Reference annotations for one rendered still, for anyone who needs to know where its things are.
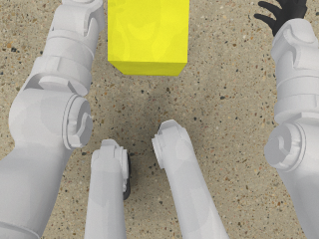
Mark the right robot hand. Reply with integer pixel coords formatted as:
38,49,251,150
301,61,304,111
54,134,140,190
253,0,308,37

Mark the right robot forearm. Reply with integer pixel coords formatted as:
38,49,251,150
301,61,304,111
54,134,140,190
270,18,319,126

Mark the left robot forearm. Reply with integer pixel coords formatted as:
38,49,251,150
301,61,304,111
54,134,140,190
8,0,106,135

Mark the right robot upper arm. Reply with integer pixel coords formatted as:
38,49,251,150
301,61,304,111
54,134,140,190
264,121,319,239

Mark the carton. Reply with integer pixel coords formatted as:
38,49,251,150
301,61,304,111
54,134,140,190
108,0,189,77

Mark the left robot upper arm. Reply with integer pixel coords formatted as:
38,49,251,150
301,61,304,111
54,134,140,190
0,88,93,239

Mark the right robot thigh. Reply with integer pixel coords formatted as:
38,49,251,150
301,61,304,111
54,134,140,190
152,126,230,239

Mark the robot left foot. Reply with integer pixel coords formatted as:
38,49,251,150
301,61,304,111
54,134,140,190
123,153,132,200

